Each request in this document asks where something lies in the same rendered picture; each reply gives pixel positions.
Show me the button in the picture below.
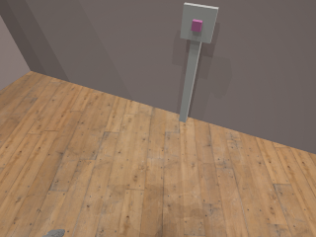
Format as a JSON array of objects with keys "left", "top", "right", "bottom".
[{"left": 191, "top": 19, "right": 202, "bottom": 32}]

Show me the panel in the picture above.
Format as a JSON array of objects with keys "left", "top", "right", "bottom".
[{"left": 179, "top": 2, "right": 219, "bottom": 122}]

